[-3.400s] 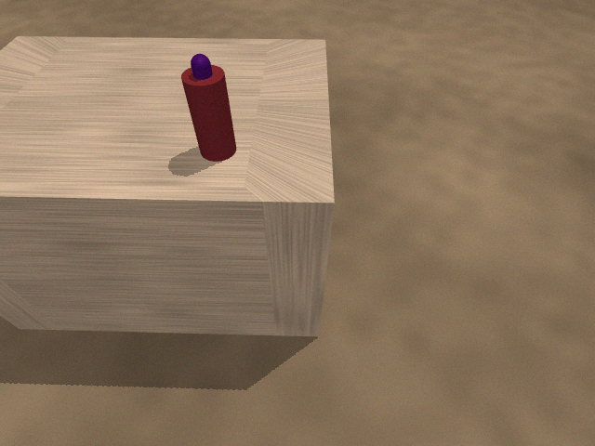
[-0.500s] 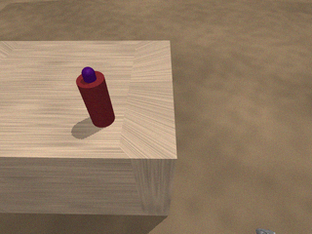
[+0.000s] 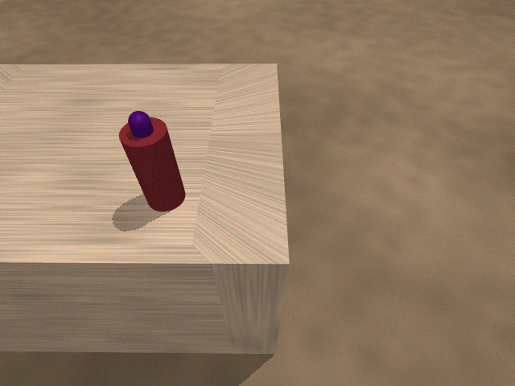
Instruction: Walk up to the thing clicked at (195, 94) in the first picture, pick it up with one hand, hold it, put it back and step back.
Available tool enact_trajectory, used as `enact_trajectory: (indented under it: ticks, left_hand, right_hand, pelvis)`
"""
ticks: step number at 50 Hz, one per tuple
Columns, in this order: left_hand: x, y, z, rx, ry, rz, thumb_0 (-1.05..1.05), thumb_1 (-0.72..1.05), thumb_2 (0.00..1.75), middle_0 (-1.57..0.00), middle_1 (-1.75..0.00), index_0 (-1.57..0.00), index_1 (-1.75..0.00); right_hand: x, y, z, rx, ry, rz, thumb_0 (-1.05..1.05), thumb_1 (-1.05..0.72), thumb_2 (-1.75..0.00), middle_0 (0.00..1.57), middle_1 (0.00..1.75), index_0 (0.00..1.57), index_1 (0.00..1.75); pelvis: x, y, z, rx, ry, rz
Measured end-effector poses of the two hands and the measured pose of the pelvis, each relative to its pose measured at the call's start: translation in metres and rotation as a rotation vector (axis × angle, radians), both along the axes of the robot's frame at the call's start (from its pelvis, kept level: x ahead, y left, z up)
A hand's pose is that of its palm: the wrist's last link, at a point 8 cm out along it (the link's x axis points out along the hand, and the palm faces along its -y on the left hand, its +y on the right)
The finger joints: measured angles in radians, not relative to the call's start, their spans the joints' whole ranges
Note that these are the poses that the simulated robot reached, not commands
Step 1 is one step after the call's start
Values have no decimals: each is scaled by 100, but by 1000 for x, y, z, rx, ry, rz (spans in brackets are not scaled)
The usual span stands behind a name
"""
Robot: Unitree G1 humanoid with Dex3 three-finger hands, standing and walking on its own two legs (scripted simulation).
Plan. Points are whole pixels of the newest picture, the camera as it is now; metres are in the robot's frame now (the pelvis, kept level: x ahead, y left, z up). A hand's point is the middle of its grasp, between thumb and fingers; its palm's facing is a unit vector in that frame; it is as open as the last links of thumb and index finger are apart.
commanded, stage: walk up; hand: left
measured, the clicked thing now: (153, 160) +0.52 +0.23 +0.03
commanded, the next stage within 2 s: stand in 0.04 s
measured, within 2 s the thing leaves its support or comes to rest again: neither
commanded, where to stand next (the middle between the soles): +0.04 +0.02 m, yaw -1 degrees
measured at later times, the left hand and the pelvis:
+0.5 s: hand out of the picture +0.09 +0.25 -0.15, palm faces -0.03 -0.94 -0.35, open 7.4 cm; pelvis +0.01 -0.01 +0.00, yaw +0 degrees
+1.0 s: hand out of the picture +0.09 +0.24 -0.15, palm faces -0.04 -0.94 -0.35, open 7.4 cm; pelvis +0.02 -0.01 +0.00, yaw +0 degrees
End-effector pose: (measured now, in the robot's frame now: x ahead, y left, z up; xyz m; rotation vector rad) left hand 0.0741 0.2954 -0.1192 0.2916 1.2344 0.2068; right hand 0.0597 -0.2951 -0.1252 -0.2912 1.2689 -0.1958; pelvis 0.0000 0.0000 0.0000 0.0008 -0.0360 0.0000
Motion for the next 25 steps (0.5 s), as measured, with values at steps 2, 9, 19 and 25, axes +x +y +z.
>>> enact_trajectory:
  ticks: [2, 9, 19, 25]
  left_hand:
    - [4, 0, 0, 1, -6, -4, 1, 90, 90, -20, -30, -20, -30]
    - [14, 0, 2, 7, -23, -31, 1, 90, 90, -20, -30, -20, -30]
    - [16, 0, 5, 19, -21, -39, 1, 90, 90, -20, -30, -20, -30]
    - [14, -1, 5, 22, -8, -35, 1, 90, 90, -20, -30, -20, -30]
  right_hand:
    - [2, 0, 0, 0, -5, -2, 0, -91, -90, 20, 30, 20, 30]
    - [10, 0, 3, -5, -27, 6, 0, -91, -90, 20, 30, 20, 30]
    - [19, -5, 3, -7, -36, 9, 0, -91, -90, 20, 30, 20, 30]
    - [21, -8, 3, -6, -30, 12, 0, -91, -90, 20, 30, 20, 30]
  pelvis:
    - [1, 0, 0, 0, 0, 0]
    - [5, 0, 0, 5, 1, -3]
    - [10, -3, 0, 6, 0, -3]
    - [12, -5, 1, 6, 2, -2]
